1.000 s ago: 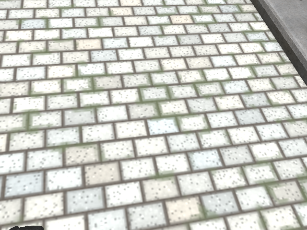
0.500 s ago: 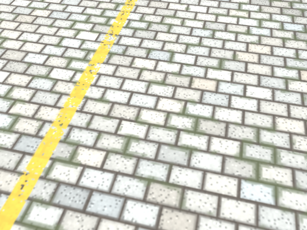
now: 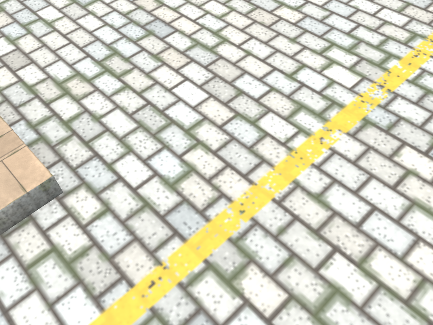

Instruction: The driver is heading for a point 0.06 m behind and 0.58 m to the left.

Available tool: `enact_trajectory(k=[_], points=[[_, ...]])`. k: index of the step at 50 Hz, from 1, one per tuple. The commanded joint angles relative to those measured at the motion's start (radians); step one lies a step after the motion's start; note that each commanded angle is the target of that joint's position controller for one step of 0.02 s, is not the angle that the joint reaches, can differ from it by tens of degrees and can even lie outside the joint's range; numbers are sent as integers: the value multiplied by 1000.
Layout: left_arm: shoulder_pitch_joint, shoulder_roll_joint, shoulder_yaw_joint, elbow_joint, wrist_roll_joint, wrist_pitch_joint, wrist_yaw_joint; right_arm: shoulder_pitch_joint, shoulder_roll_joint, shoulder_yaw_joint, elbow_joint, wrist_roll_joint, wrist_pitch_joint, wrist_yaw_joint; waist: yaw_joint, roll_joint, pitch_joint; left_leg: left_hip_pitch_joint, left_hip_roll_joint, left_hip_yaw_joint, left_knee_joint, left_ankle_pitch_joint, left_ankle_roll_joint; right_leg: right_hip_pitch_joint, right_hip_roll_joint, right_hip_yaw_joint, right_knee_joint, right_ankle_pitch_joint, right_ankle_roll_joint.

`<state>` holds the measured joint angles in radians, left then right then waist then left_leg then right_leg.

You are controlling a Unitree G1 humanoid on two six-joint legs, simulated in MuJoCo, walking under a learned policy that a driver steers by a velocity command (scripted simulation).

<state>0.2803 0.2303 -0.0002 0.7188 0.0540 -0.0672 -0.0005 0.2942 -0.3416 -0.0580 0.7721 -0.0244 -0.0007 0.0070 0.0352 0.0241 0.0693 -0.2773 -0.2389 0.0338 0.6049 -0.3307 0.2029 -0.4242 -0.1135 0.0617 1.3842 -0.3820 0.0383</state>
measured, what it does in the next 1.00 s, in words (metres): walks ahead, turning left: right foot, then left foot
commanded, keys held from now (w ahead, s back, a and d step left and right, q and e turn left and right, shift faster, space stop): w+q+shift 0.12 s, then q+shift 0.88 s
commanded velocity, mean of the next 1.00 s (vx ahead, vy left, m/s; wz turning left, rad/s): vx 0.35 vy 0.00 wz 1.00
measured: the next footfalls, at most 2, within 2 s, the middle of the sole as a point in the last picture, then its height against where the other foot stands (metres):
right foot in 0.26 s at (294, 313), level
left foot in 0.64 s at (194, 292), level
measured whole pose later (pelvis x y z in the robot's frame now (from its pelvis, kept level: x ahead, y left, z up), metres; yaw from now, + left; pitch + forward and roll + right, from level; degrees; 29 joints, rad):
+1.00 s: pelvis +0.55 +0.03 +0.02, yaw +58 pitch +2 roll -1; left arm 0.00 0.30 0.06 0.67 0.00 -0.01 0.00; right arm 0.14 -0.33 -0.11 0.55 0.02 0.07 -0.03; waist -0.03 -0.02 0.07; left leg -0.39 -0.17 -0.29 0.56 -0.16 0.03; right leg -0.44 0.06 0.15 0.65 -0.29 0.07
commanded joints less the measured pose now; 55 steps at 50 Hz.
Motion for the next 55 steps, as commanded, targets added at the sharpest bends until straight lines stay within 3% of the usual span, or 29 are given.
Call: enact_trajectory(k=[1,4,8,10,11,12,13,14,15,16,18,21,23,27,29,31,32,33,34,35,37,40,43,50,51,52,53,54,55], points=[[22,170,35,-97,31,22,-6,1,-120,-27,-66,15,-59,-18,35,-91,17,56,283,-467,-382,185,167,-244,-44,-18,-145,-81,40],[-196,133,14,-187,11,27,-20,20,-126,-30,-50,11,-84,-9,-9,-40,95,-124,206,-413,-435,313,135,-165,-25,-81,-414,140,55],[-279,110,0,-212,-15,13,-21,103,-161,-49,-3,30,-82,2,-86,-13,30,-12,196,-388,-354,781,41,36,89,-119,-730,454,-7],[-194,161,18,-194,-13,4,2,122,-186,-58,14,33,-75,-6,-61,11,-70,89,179,-406,-142,1063,-39,208,169,-105,-819,440,-30],[-79,208,38,-171,-20,-2,17,90,-209,-64,9,32,-76,-8,13,33,-142,75,173,-427,37,1054,-82,365,160,-64,-851,467,-35],[109,256,60,-120,-16,-9,29,14,-201,-63,-13,41,-81,-5,129,23,-224,3,135,-403,269,937,-120,573,97,-31,-904,564,-47],[174,251,68,-113,-62,-33,40,80,59,9,-40,48,-64,-11,97,-211,-387,-204,78,-373,600,-209,-180,908,-160,205,-765,899,-104],[210,259,61,-141,-11,-32,30,195,0,12,-73,76,-56,-14,71,-390,-578,-357,50,-292,907,-394,-218,1041,-438,492,-763,1116,-246],[111,254,81,-169,-14,-19,33,143,-113,-16,-105,92,-40,-18,71,-334,-573,-397,150,-250,973,-255,-252,940,-416,523,-856,882,-280],[23,193,74,-178,-20,-8,43,32,-153,-31,-136,94,-21,-23,68,-244,-391,-438,210,-186,904,-179,-266,779,-331,346,-894,799,-238],[-84,140,61,-164,-32,2,43,0,-122,-41,-143,87,17,-30,1,-123,-173,-435,279,-129,862,-147,-284,496,-240,147,-972,720,-209],[-219,143,74,-133,-53,-6,33,-6,-4,-18,-193,80,53,-30,-72,-175,-23,-310,360,-83,582,-125,-286,190,-215,-60,-1125,646,-202],[-254,189,97,-116,-56,-10,32,-28,-6,-20,-203,60,52,-16,-74,-151,-71,-227,370,-61,388,68,-267,196,-198,-154,-1117,692,-203],[-299,219,113,-95,-97,0,24,-33,-53,-46,-183,55,63,25,-85,-108,-126,-72,322,13,151,271,-198,270,-181,-273,-1022,680,-165],[-303,234,122,-90,-110,14,23,-42,-103,-75,-196,56,66,32,-105,-100,-128,-15,283,59,100,227,-154,291,-189,-292,-929,742,-137],[-303,214,120,-90,-114,36,18,110,-166,-121,-159,56,53,15,-193,-19,-167,206,202,74,-19,266,-75,214,-131,-326,-628,696,-83],[-231,144,102,-100,-73,46,8,114,-243,-141,-166,66,41,-6,-147,252,-102,307,301,-182,-126,739,4,-5,-7,-325,-344,-14,-16],[-177,138,89,-147,-51,46,7,9,-318,-135,-247,22,27,-6,-41,351,-260,452,511,-709,-186,628,260,-264,172,-161,-17,-373,36],[-199,212,98,-146,-70,33,4,-16,-286,-128,-279,11,1,14,-87,200,-376,445,582,-832,-314,352,281,-303,156,43,17,-289,19],[-261,219,97,-156,-79,20,3,-49,-255,-117,-277,25,-16,17,-77,133,-285,377,553,-764,-328,245,217,-325,133,63,-20,-211,-7],[-267,215,102,-126,-44,19,21,-134,-173,-92,-283,61,-11,0,-26,12,-183,205,450,-585,-279,286,101,-251,84,78,-190,-102,-12],[-263,177,96,-108,-37,30,9,-189,-168,-92,-308,38,16,-38,-2,14,-202,76,353,-455,-241,507,60,-98,130,35,-366,-27,20],[-259,133,80,-103,-48,39,4,-166,-173,-100,-300,45,35,-53,-15,4,-239,57,327,-473,-208,518,47,-42,169,41,-515,25,50],[-223,155,99,-101,-56,41,-3,-204,-131,-89,-309,53,58,-37,-15,139,-205,-16,266,-597,-135,258,-34,136,184,59,-855,143,17],[-183,168,108,-87,-51,39,-1,-209,-112,-82,-310,60,59,-36,4,124,-202,-62,227,-574,-78,172,-68,223,147,51,-975,239,-3],[-177,225,122,-93,-37,46,6,-131,-44,-64,-302,54,63,-37,-37,-56,-236,-174,131,-451,133,-177,-124,353,-68,224,-1035,255,-80],[-207,272,125,-110,0,52,7,-107,-77,-74,-326,57,52,-34,-80,-306,-173,-352,33,-274,351,-308,-180,299,-251,493,-1125,286,-237],[-255,235,122,-133,2,44,16,-105,-167,-98,-317,43,39,-28,-91,-290,-128,-398,148,-247,524,-238,-221,245,-306,535,-1147,224,-293],[-296,176,106,-150,-10,45,29,-111,-202,-108,-291,51,42,-26,-86,-210,-102,-387,190,-222,582,-154,-240,215,-239,401,-1129,159,-262]])
Keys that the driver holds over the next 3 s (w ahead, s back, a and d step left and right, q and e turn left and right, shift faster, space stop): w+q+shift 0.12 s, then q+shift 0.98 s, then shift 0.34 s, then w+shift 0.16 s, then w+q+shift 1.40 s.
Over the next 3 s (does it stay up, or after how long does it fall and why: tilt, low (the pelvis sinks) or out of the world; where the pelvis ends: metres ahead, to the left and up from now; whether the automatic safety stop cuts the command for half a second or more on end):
stays up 0.27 1.00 0.01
